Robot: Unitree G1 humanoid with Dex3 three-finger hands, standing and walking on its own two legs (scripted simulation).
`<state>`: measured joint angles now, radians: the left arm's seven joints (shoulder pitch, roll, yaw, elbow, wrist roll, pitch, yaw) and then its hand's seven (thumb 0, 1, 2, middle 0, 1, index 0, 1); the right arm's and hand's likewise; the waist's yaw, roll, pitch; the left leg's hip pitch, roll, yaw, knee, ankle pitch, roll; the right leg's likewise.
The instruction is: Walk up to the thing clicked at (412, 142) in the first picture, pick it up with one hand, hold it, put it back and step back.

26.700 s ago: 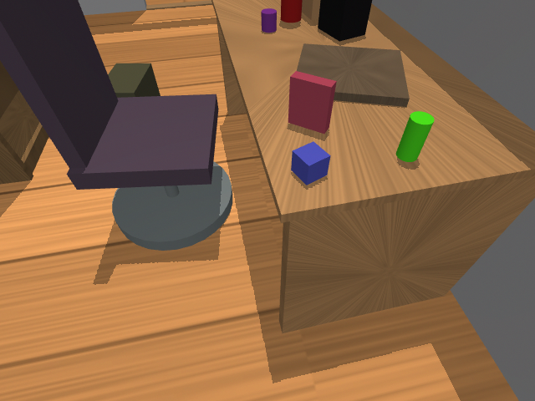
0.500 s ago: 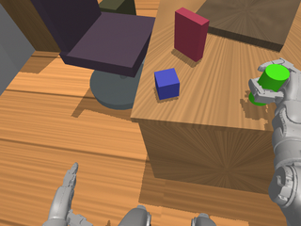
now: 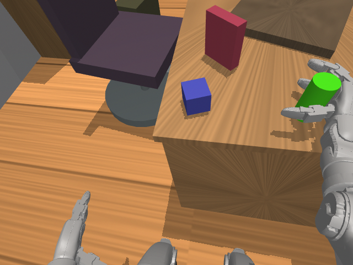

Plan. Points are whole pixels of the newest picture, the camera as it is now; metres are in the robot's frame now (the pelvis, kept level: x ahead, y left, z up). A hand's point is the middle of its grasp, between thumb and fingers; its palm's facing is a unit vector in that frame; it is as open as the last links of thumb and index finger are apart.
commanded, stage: withdraw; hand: right
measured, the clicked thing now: (314, 99) +0.49 -0.22 +0.07
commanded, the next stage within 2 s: rise in 0.42 s
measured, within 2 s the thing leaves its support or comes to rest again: neither
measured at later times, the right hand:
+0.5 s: hand out of the picture +0.49 -0.26 +0.19, palm faces +0.22 +0.98 -0.03, open 17.1 cm
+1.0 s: hand out of the picture +0.41 -0.38 +0.18, palm faces +0.51 +0.79 -0.35, open 17.5 cm
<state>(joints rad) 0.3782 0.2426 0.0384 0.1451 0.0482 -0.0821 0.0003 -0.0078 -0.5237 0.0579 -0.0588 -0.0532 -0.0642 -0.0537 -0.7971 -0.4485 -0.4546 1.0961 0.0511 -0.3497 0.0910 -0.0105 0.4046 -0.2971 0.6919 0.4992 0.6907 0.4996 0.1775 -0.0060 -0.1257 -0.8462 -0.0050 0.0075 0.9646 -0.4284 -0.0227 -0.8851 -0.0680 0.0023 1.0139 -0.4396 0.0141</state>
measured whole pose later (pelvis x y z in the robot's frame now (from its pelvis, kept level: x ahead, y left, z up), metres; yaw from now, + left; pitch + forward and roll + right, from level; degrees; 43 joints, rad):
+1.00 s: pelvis +0.04 -0.01 +0.05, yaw -1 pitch +8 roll +1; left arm 0.36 0.26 0.03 0.35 -0.04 -0.07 0.02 -0.01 -0.52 0.06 -0.06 -0.05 -0.06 -0.05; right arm -0.50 -0.64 -0.42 0.78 0.00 -0.06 -0.02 -0.02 0.55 -0.05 0.07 0.06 0.05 0.05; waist 0.02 -0.03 -0.10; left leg -0.42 0.02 0.00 0.61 -0.33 -0.03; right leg -0.46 -0.04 -0.02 0.67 -0.35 0.01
